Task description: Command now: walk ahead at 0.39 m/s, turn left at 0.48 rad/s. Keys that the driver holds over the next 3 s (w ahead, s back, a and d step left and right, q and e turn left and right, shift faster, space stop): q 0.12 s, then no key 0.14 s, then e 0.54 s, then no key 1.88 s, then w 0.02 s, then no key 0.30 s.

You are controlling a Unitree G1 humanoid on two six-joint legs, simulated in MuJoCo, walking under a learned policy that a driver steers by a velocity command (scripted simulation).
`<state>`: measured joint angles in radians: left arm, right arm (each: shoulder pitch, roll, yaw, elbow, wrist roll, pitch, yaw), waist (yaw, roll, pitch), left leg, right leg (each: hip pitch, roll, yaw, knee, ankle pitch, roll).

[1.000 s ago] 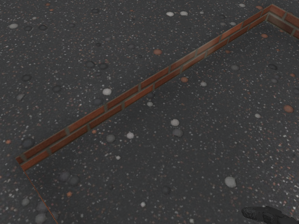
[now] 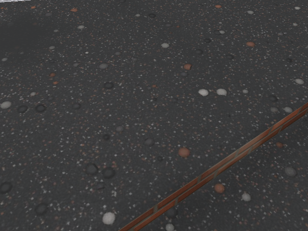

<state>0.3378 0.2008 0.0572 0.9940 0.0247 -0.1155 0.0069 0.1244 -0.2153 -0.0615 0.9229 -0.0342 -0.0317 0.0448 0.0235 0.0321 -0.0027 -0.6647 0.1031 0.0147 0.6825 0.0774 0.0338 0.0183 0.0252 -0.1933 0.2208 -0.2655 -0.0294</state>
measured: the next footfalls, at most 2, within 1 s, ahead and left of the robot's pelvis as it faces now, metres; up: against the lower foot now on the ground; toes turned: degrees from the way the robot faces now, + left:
left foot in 0.10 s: +0.22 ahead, +0.11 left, +0.00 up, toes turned +8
right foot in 0.56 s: +0.17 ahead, -0.09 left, +0.00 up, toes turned -1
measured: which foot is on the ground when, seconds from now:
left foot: up 0.00-0.08, down 0.10-0.58, up 0.60-0.98, down 1.00-1.00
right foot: down 0.00-0.10, up 0.12-0.54, down 0.56-1.00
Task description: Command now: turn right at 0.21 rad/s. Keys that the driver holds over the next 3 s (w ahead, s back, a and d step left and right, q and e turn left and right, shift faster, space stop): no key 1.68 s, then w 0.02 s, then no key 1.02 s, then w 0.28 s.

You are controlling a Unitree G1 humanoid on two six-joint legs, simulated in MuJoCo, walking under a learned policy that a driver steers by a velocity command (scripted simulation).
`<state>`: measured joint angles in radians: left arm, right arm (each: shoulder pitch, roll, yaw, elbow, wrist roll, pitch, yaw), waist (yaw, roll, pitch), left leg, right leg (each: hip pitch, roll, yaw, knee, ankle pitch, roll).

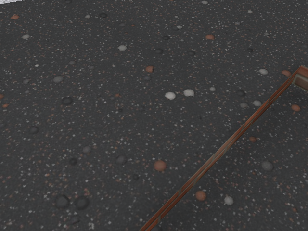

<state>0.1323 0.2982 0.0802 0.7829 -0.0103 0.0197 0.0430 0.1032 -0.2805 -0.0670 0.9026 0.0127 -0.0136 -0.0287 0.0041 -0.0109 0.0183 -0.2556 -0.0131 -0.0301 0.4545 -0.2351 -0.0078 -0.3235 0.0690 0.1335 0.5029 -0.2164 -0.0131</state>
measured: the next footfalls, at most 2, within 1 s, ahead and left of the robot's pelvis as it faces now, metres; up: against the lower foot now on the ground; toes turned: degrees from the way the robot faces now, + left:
right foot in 0.28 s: +0.01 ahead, -0.15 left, +0.00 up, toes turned +1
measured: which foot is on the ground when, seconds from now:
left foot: down 0.00-1.00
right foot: down 0.00-0.00, up 0.02-0.26, down 0.28-1.00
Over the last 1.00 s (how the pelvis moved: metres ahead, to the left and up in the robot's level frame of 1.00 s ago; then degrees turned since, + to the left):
0.12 0.03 -0.01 -10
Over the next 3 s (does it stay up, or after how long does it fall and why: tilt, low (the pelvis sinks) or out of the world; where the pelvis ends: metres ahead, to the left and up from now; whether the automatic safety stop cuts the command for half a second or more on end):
stays up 0.03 0.00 -0.01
